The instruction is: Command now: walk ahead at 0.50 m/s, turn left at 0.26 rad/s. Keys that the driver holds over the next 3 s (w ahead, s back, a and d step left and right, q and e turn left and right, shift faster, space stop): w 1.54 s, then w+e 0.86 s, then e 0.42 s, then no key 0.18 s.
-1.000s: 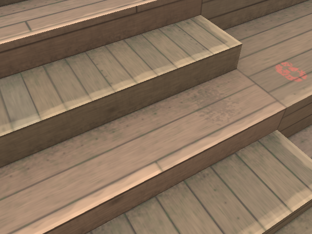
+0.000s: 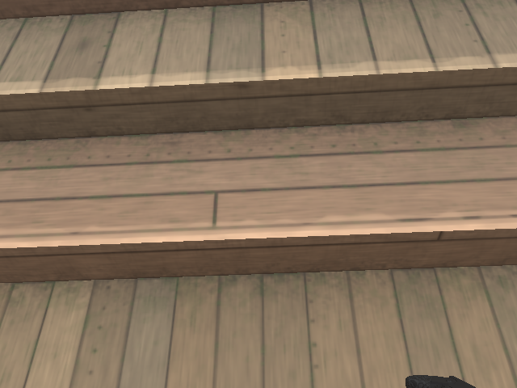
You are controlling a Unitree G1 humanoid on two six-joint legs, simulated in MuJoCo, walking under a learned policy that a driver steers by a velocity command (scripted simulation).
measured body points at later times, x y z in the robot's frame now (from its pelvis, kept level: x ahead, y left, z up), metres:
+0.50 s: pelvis +0.33 -0.05 +0.15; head +0.36 -0.04 +0.60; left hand +0.55 +0.13 +0.06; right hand +0.29 -0.29 +0.01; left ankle +0.12 +0.04 -0.52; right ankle +0.45 -0.12 -0.48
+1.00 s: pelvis +0.63 -0.02 +0.29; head +0.66 -0.03 +0.73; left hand +0.54 +0.19 +0.15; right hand +0.89 -0.16 +0.22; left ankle +0.76 +0.05 -0.34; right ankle +0.47 -0.12 -0.44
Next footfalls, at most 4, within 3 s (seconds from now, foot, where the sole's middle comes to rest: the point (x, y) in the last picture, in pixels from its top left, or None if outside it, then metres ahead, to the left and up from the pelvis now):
0.46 right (354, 338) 0.49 -0.12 -0.52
0.96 left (267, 183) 0.79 0.06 -0.37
1.50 right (338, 36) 1.13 -0.12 -0.22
2.04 left None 1.47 0.04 -0.08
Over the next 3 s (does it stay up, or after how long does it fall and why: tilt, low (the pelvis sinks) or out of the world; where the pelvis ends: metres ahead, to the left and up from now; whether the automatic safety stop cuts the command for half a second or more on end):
stays up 1.66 -0.17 0.70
